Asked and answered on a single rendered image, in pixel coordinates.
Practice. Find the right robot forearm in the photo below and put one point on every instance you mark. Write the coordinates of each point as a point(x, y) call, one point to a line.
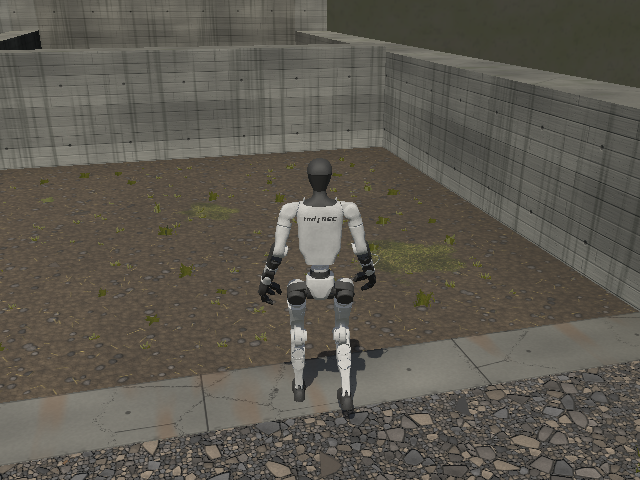
point(366, 262)

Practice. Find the robot left hand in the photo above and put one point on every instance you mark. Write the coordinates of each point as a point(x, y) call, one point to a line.
point(263, 289)

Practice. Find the left robot upper arm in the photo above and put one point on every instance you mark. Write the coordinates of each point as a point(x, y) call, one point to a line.
point(287, 212)

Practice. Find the humanoid robot torso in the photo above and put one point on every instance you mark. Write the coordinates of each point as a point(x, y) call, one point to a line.
point(320, 233)

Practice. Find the right robot upper arm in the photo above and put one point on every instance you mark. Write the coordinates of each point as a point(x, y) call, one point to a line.
point(351, 212)

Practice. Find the right robot thigh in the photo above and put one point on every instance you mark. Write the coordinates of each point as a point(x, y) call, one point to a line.
point(343, 299)

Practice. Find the left robot forearm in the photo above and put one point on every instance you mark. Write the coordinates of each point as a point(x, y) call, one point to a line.
point(271, 267)

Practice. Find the robot right hand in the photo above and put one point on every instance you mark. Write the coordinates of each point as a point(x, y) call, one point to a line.
point(361, 276)

